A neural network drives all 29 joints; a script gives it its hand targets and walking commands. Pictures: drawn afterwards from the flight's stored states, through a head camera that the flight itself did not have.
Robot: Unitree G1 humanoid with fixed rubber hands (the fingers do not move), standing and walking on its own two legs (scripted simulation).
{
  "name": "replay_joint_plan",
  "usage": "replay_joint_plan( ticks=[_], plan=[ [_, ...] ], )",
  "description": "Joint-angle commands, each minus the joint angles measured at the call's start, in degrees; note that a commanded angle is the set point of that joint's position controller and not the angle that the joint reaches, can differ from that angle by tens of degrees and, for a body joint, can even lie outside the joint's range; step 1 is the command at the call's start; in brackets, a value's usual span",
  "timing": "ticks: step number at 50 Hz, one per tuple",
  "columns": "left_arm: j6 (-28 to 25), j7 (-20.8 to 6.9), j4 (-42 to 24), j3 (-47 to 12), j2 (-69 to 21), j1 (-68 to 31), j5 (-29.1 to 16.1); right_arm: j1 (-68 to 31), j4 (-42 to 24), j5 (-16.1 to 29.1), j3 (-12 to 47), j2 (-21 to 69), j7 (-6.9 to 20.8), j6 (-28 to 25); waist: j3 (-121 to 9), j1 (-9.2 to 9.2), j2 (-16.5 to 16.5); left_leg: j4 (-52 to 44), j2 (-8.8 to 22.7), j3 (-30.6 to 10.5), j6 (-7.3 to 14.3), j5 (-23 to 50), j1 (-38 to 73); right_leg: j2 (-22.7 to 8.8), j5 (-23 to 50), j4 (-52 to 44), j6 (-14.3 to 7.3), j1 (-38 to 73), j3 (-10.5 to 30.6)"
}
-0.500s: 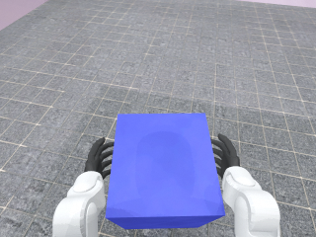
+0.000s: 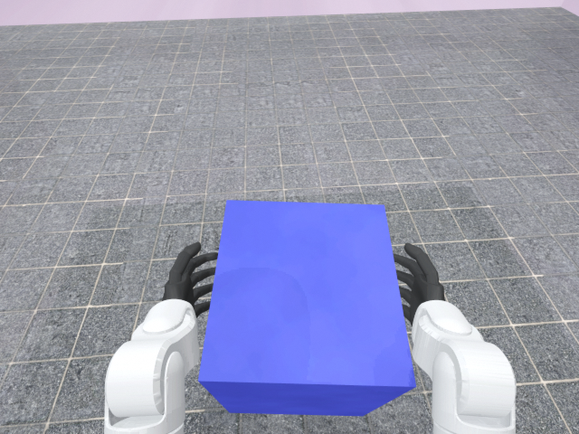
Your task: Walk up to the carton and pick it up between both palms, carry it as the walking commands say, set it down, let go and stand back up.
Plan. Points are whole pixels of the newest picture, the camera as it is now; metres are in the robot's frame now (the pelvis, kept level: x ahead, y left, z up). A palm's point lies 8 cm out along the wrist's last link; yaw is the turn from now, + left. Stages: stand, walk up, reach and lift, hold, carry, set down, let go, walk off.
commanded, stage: carry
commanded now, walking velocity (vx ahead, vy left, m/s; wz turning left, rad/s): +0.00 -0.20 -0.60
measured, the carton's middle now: (300, 317) +0.28 +0.00 +0.03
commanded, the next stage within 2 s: none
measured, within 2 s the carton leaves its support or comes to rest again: neither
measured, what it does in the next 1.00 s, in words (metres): steps to the right, turning right: left foot, then right foot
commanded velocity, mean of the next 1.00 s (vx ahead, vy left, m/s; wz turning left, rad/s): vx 0.08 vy -0.17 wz -0.50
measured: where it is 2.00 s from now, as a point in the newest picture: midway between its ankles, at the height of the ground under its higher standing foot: outside the picture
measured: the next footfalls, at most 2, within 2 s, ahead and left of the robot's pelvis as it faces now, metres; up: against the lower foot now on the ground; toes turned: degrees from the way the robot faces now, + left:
left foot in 0.32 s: +0.04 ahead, -0.03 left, +0.00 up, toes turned +1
right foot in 0.70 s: -0.04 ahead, -0.44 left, +0.00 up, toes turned -30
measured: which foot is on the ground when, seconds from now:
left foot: up 0.00-0.30, down 0.32-0.68, up 0.70-0.98, down 1.00-1.00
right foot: down 0.00-0.32, up 0.34-0.68, down 0.70-1.00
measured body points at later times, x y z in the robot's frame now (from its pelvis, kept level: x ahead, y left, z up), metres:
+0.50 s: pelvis -0.02 -0.15 +0.03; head -0.02 -0.12 +0.48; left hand +0.26 -0.08 +0.12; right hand +0.17 -0.36 +0.13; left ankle +0.00 -0.03 -0.71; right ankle -0.07 -0.30 -0.61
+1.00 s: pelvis -0.08 -0.34 +0.01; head -0.07 -0.32 +0.46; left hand +0.21 -0.34 +0.09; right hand +0.06 -0.60 +0.10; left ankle -0.05 -0.29 -0.71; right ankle -0.07 -0.42 -0.71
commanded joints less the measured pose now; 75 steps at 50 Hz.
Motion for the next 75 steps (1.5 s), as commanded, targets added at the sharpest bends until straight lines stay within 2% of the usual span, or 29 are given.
replay_joint_plan(
  ticks=[1, 5, 11, 15, 16, 17, 18, 19, 21, 24, 33, 35, 36, 37, 41, 46, 50, 51, 52, 53, 55, 58, 63, 67, 68, 69, 70, 72, 75],
  plan=[
    [-0.1, -7.0, -1.9, -31.8, -43.2, -14.0, -15.2, -19.2, -3.8, 15.6, 38.7, 44.4, 6.4, 0.3, -12.6, 0.05, -20.8, 31.5, -12.3, -5.8, 1.3, -16.9, -20.6, -15.8, 41.6, -9.0, -12.1, 22.8, 24.2],
    [-3.4, -8.8, -6.6, -32.1, -51.3, -15.5, -15.7, -23.0, -8.6, 19.6, 42.0, 53.2, 7.5, -2.6, -16.1, -0.31, -14.2, 31.5, -13.6, -7.2, 3.6, 0.8, -15.5, -8.6, 30.1, -8.1, -10.4, 17.8, 14.0],
    [-3.2, -8.7, -7.3, -34.6, -47.8, -13.0, -14.6, -14.9, -5.3, 16.3, 38.6, 48.3, 7.3, -3.2, -14.0, -0.29, -9.8, 9.0, -18.3, -5.1, 5.1, 1.3, -6.3, -9.5, 18.0, -17.2, -10.2, 12.6, 22.9],
    [-2.3, -8.1, -9.0, -36.4, -45.8, -14.6, -14.5, -12.5, -4.3, 15.9, 36.8, 47.2, 7.5, -2.8, -13.7, -0.64, -10.1, -16.0, -20.2, -1.8, 8.0, 3.6, 14.3, -4.3, 15.3, -23.3, -0.9, 3.4, 19.9],
    [-2.0, -7.7, -9.3, -36.9, -45.2, -15.2, -14.5, -11.3, -3.5, 15.8, 36.2, 47.1, 7.5, -2.6, -13.8, -1.71, -8.3, -27.2, -17.7, -1.0, 8.7, 6.4, 25.0, -1.2, 15.7, -20.9, 3.8, -2.6, 16.3],
    [-1.4, -7.5, -9.6, -36.9, -44.8, -15.3, -14.4, -10.9, -2.8, 15.4, 35.4, 46.0, 7.3, -2.5, -13.8, -2.61, 8.5, -36.4, -1.9, -15.5, 12.8, 5.9, 34.3, 5.0, 0.3, -2.7, 8.1, -13.3, 9.4],
    [-1.0, -7.6, -12.2, -38.2, -43.6, -19.3, -15.4, -10.0, -0.6, 14.3, 33.7, 45.1, 7.2, -2.6, -8.9, -2.42, 26.2, -36.4, 22.1, -38.2, 22.2, 13.9, 22.2, 4.4, -20.5, 29.2, 7.1, -21.0, 7.5],
    [-1.1, -7.5, -11.4, -36.6, -43.1, -17.8, -14.9, -13.4, -4.3, 15.8, 35.5, 45.0, 7.4, -2.5, -5.8, 0.04, 8.7, -36.0, 17.0, -29.9, 21.2, 19.8, 14.9, 0.1, -14.6, 37.4, 4.0, -17.4, 12.0],
    [-0.1, -7.5, -7.4, -36.1, -44.7, -16.1, -14.4, -16.2, -5.2, 15.3, 35.8, 44.1, 7.4, -1.8, -3.8, 0.44, -0.7, -31.8, 7.7, -13.0, 14.5, 27.2, 12.0, -0.9, -8.3, 41.3, 2.9, -15.3, 12.6],
    [0.3, -6.8, -6.8, -35.3, -44.1, -16.2, -14.0, -16.2, -6.7, 16.0, 34.6, 42.9, 7.3, -0.8, -4.0, 0.11, 7.4, -24.8, -1.1, 0.1, 10.1, 43.9, 15.1, 0.8, -5.8, 30.0, 4.8, -13.1, 5.4],
    [1.6, -6.7, -4.0, -33.8, -45.0, -16.7, -15.2, -16.4, -4.3, 14.2, 32.9, 42.6, 6.3, 0.5, -10.6, -0.44, 14.2, -13.8, 2.3, 5.5, 5.3, 36.7, 14.4, 1.8, 0.2, -6.6, 3.0, 3.2, -2.2],
    [1.3, -6.8, -1.4, -31.9, -44.0, -13.3, -14.4, -17.5, -3.9, 14.3, 34.3, 42.9, 6.2, 0.6, -13.9, 1.85, -6.6, 7.5, -4.2, 5.9, 2.0, 6.1, -3.5, -3.8, 15.3, -14.4, -0.4, 21.0, 8.2],
    [1.0, -6.9, -0.6, -30.9, -43.0, -12.9, -14.1, -17.2, -4.6, 14.8, 36.1, 43.5, 6.3, 1.0, -14.8, 1.07, -26.7, 20.2, -13.0, 5.1, -0.3, -19.7, -21.1, -17.0, 41.6, -11.3, -8.6, 28.7, 29.7],
    [0.2, -7.2, -1.4, -31.3, -44.5, -12.6, -15.3, -18.7, -4.6, 15.8, 37.8, 44.6, 6.7, 0.8, -15.9, 0.56, -25.4, 26.9, -12.2, -3.7, 0.7, -20.0, -20.5, -16.3, 49.4, -6.5, -11.5, 26.2, 27.6],
    [-3.4, -9.0, -5.6, -31.8, -52.6, -15.8, -15.9, -23.0, -8.2, 19.7, 41.4, 53.7, 7.8, -2.4, -17.7, -0.25, -16.5, 23.0, -13.4, -6.5, 3.7, -1.2, -13.2, -8.1, 31.9, -6.4, -9.3, 16.9, 15.7],
    [-3.6, -9.0, -6.2, -33.9, -49.9, -13.6, -14.2, -18.6, -5.9, 16.9, 39.0, 49.4, 7.9, -3.1, -17.1, 0.73, -12.3, 1.0, -18.5, -4.7, 6.8, 0.4, -2.7, -10.7, 0.2, -21.4, -13.0, 13.5, 25.3],
    [-2.4, -7.7, -7.5, -35.5, -46.1, -15.8, -13.0, -15.8, -2.1, 16.0, 36.6, 47.4, 8.3, -2.0, -14.4, -1.3, -6.4, -24.1, -18.9, -2.6, 11.0, 5.4, 23.3, -5.2, -23.9, -25.3, -6.2, -2.8, 20.7],
    [-1.7, -7.6, -8.7, -35.9, -44.9, -17.2, -13.0, -15.0, -0.8, 15.2, 35.5, 45.4, 8.1, -1.7, -10.8, -2.49, 3.2, -32.9, -12.2, -10.7, 13.4, -5.8, 30.3, 1.2, -19.7, -18.9, -0.6, -13.9, 12.6],
    [-1.0, -7.7, -10.9, -37.4, -44.6, -20.3, -14.0, -13.7, 0.8, 14.4, 33.7, 44.2, 7.8, -1.8, -6.8, -3.01, 23.0, -43.9, 4.6, -33.8, 18.1, -20.0, 25.4, 5.5, -12.1, 2.5, 0.9, -18.4, 6.1],
    [-0.6, -7.9, -11.2, -36.6, -43.3, -20.6, -13.7, -14.8, -0.4, 14.8, 34.2, 43.2, 7.8, -1.5, -0.3, -1.21, 16.8, -48.8, 10.4, -35.4, 19.8, -18.9, 17.1, 1.8, -6.6, 11.9, 1.3, -17.1, 6.5],
    [0.5, -7.6, -5.2, -34.2, -43.1, -16.9, -12.5, -17.3, -1.7, 14.5, 34.9, 41.8, 7.5, -0.4, 0.6, 0.13, 2.3, -47.3, 3.9, -23.2, 15.7, -7.7, 13.0, 0.8, -1.4, 15.4, 0.9, -11.8, 9.1],
    [1.3, -6.6, -1.7, -33.4, -42.3, -16.1, -12.2, -18.2, -0.9, 14.5, 33.2, 40.3, 6.8, 0.6, -3.0, -0.21, 4.2, -41.0, -5.5, -6.7, 11.5, 8.0, 16.6, 2.7, -0.2, 5.4, 2.1, -5.4, 2.8],
    [2.0, -6.0, -2.4, -33.2, -43.0, -17.8, -13.2, -17.3, -0.7, 14.3, 32.4, 40.9, 6.5, 1.5, -2.1, -1.72, 8.9, -39.7, -5.1, -5.3, 13.6, 4.7, 15.7, 2.5, -3.9, -7.1, 2.2, 0.4, -2.2],
    [1.4, -6.2, -3.4, -33.2, -44.8, -17.7, -14.1, -18.9, -2.0, 15.1, 34.1, 43.7, 6.6, 1.0, -10.2, -0.86, 3.4, -22.3, -9.4, 1.0, 9.4, 8.5, 8.1, 1.4, -1.3, -16.8, -0.1, 24.0, -4.2],
    [1.3, -6.1, -2.5, -32.3, -44.4, -15.6, -13.7, -20.6, -2.7, 15.3, 34.7, 43.8, 6.6, 1.0, -12.3, 0.59, -4.0, -8.5, -11.9, 3.7, 6.8, 10.4, -0.3, -5.3, -5.8, -20.5, -2.3, 33.2, 5.7],
    [1.1, -5.8, -1.8, -30.9, -42.9, -15.2, -12.9, -22.0, -3.9, 15.9, 35.8, 43.1, 6.6, 1.5, -11.9, 1.68, -19.3, 6.1, -18.3, 5.0, 4.0, -0.6, -18.5, -17.5, -7.6, -24.7, -8.5, 41.0, 29.0],
    [0.6, -5.9, -2.3, -31.3, -44.1, -16.3, -13.7, -24.3, -4.5, 16.7, 37.5, 43.8, 6.9, 1.5, -12.1, 1.69, -21.1, 14.2, -16.8, -2.2, 5.3, -5.8, -23.2, -23.4, -1.8, -25.2, -13.5, 38.9, 34.5],
    [-1.0, -6.6, -5.0, -32.8, -48.3, -18.7, -15.0, -26.1, -5.1, 18.1, 39.2, 48.4, 7.6, 0.5, -9.4, 1.15, -11.1, 14.5, -14.3, -8.7, 6.3, 3.5, -21.8, -20.6, 7.4, -24.6, -11.4, 32.2, 24.1],
    [-2.0, -7.8, -7.0, -34.0, -49.6, -18.0, -16.2, -20.7, -3.8, 17.0, 37.9, 51.0, 7.2, -1.1, -9.7, 0.72, -10.7, 5.3, -15.7, -6.1, 5.9, 13.1, -17.4, -15.8, 16.3, -25.3, -9.1, 31.0, 14.3]
  ],
)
